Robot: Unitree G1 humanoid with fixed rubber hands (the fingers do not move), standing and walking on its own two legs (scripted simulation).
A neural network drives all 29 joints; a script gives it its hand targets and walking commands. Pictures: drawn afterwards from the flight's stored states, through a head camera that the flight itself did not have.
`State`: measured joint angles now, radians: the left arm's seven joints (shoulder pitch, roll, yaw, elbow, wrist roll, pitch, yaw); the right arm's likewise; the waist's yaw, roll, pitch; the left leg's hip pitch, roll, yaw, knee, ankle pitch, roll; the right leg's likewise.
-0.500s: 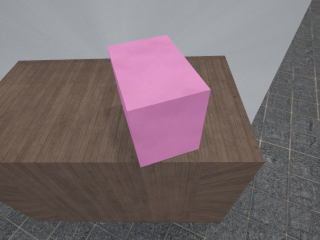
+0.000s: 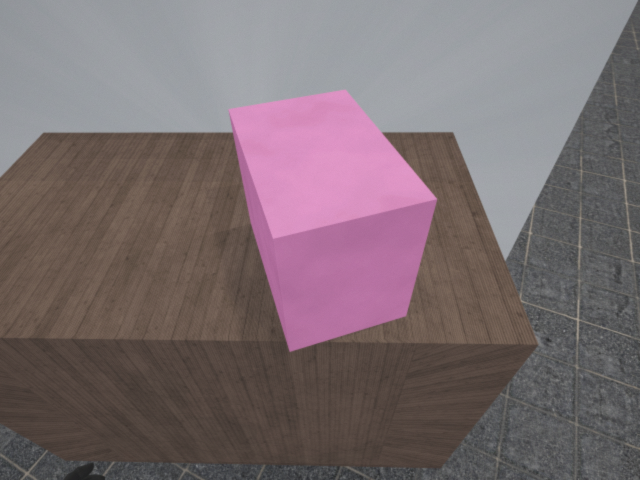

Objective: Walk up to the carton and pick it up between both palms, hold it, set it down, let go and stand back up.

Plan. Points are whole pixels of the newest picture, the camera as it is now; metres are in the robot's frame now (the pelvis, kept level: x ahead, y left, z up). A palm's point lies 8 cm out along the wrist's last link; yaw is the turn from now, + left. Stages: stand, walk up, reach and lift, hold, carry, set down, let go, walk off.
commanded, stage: walk up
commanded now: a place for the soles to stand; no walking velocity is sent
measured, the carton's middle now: (318, 214) +0.51 +0.02 +0.06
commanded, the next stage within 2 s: reach and lift in 0.98 s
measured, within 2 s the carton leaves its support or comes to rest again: neither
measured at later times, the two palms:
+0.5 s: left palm out of the picture +0.12 +0.33 -0.08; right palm out of the picture +0.11 -0.32 -0.10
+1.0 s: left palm out of the picture +0.11 +0.33 -0.08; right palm out of the picture +0.11 -0.33 -0.10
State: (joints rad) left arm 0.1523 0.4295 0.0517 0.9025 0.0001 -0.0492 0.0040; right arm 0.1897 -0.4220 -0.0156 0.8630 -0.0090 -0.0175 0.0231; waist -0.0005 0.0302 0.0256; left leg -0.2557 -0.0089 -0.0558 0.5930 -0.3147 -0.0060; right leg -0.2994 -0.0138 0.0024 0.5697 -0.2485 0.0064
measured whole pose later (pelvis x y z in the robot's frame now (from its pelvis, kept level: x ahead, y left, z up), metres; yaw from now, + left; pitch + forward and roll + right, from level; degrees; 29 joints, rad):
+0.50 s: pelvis +0.02 +0.00 +0.00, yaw +0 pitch +0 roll +0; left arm 0.14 0.43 0.05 0.95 0.00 -0.04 0.00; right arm 0.19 -0.43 -0.01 0.92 -0.02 -0.03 0.02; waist 0.00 0.03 0.00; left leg -0.26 -0.01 -0.06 0.58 -0.32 0.00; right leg -0.30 -0.01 0.00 0.55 -0.26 0.01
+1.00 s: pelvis +0.02 +0.00 +0.00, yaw +0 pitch -1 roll +0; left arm 0.18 0.43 0.05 0.93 0.00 -0.04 0.00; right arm 0.18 -0.44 -0.02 0.93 -0.03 -0.03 0.02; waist 0.00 0.03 0.02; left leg -0.25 -0.01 -0.04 0.65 -0.41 0.02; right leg -0.28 -0.02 0.00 0.58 -0.28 0.00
